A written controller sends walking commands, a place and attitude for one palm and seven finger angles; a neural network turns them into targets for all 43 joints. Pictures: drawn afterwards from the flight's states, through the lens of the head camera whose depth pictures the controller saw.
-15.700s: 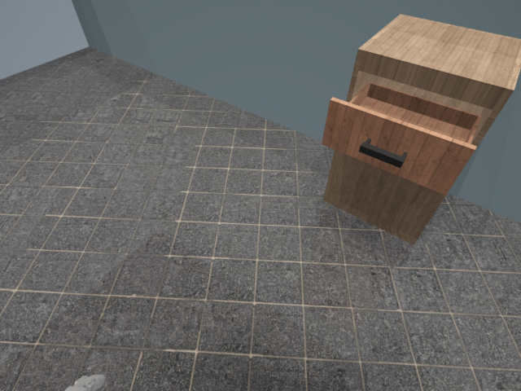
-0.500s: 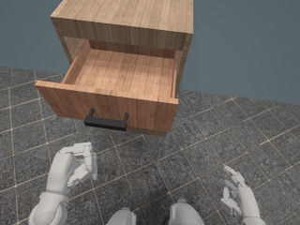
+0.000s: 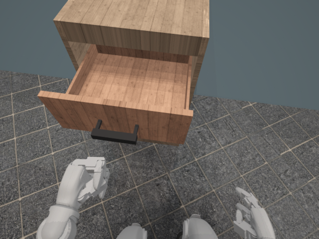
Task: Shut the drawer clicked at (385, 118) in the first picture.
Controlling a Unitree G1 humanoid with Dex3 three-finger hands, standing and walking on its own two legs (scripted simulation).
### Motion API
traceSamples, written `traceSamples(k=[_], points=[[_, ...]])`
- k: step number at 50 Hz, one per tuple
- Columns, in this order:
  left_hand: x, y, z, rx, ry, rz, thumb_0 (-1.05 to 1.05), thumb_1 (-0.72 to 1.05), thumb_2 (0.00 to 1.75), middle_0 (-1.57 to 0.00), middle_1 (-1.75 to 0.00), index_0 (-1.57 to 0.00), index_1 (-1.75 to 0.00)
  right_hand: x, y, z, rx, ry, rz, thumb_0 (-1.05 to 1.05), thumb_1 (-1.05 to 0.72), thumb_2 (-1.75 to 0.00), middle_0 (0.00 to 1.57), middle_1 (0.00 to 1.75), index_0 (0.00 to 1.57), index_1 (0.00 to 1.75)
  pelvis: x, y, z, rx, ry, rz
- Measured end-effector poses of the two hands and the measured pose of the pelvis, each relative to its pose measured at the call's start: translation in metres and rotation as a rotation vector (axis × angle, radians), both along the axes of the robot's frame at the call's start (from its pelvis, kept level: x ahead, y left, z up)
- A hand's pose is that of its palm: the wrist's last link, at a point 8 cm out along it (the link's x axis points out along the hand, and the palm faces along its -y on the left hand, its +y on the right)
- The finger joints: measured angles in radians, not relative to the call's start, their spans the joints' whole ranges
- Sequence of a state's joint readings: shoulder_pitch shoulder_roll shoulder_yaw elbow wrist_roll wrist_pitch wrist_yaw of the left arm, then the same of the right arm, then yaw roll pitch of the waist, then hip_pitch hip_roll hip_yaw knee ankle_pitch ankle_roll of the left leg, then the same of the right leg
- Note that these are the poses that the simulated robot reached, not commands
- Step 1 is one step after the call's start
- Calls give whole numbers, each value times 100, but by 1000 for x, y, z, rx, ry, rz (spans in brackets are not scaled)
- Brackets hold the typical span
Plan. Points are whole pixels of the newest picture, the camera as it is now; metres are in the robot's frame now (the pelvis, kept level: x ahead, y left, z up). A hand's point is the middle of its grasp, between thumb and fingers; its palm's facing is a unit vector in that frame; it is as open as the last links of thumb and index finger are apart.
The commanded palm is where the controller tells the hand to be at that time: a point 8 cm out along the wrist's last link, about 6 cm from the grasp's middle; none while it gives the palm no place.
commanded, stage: raise the hand and make a fist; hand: left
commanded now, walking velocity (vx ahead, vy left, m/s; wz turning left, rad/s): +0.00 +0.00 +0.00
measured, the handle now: (116, 130) +0.42 +0.15 -0.06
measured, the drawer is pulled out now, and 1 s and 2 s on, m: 0.24 0.24 0.23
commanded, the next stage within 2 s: bring the fist close to the handle in 0.14 s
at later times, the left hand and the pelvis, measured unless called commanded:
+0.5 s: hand (105, 181) +0.25 +0.14 +0.02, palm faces -0.08 -1.00 -0.04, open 3.3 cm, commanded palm +0.24 +0.19 +0.02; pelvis -0.02 -0.02 -0.01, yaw +0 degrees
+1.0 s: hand (114, 167) +0.30 +0.13 -0.04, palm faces -0.13 -0.99 -0.04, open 3.3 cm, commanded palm +0.28 +0.19 -0.03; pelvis -0.04 -0.01 -0.05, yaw +0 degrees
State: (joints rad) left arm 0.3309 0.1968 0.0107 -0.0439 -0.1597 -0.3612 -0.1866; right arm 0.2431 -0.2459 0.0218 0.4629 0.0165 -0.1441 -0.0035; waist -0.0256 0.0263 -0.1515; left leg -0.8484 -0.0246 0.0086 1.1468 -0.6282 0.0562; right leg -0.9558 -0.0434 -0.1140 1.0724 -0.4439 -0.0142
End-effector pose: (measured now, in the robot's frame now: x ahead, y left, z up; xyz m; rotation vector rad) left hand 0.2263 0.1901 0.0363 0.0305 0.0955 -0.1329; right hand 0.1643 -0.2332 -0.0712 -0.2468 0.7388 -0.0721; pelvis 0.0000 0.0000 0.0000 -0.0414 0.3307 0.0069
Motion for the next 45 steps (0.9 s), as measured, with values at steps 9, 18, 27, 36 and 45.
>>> traceSamples(k=[9, 18, 27, 36, 45], points=[[-9, 9, 15, 10, -41, 83, 2, 90, 90, -140, -160, -140, -160, 2, -4, 7, 4, -31, -18, 1, -90, -90, 21, 30, 21, 30, 0, -5, 3, 4, -9, -5], [-10, -4, -10, 9, 15, 4, 1, 90, 90, -140, -160, -140, -160, 4, -8, 0, 2, -47, 12, 1, -90, -90, 21, 30, 21, 30, -8, -11, -5, 7, -1, 2], [10, 4, -18, 17, -75, 63, 2, 90, 90, -140, -160, -140, -160, -8, -17, -17, -15, -18, 14, 1, -90, -90, 21, 30, 21, 30, -18, -16, -17, 10, 21, 2], [28, -10, -43, 1, -12, -10, 1, 90, 90, -140, -160, -140, -160, -31, -23, -37, -4, 51, -18, 1, -90, -90, 21, 30, 21, 30, -27, -18, -27, 19, 47, -9], [44, 7, -59, 15, -60, 61, 1, 90, 90, -140, -160, -140, -160, -46, -29, -54, -33, 111, -16, 1, -90, -90, 21, 30, 21, 30, -34, -18, -39, 17, 79, -7]])
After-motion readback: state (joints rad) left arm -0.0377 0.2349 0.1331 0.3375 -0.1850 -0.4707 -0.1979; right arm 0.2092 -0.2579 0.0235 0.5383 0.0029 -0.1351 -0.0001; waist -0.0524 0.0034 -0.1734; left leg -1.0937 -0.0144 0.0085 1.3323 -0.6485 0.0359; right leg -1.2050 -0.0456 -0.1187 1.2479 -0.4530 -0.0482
